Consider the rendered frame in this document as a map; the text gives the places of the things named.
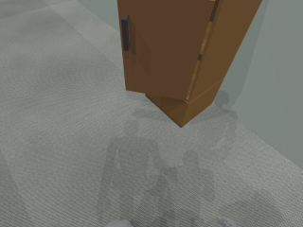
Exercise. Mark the cupboard door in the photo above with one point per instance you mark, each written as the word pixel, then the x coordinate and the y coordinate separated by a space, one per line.
pixel 166 37

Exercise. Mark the right robot hand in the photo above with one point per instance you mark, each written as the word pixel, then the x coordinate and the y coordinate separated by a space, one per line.
pixel 226 222

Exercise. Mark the handle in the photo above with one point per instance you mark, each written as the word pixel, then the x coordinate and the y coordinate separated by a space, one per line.
pixel 125 32

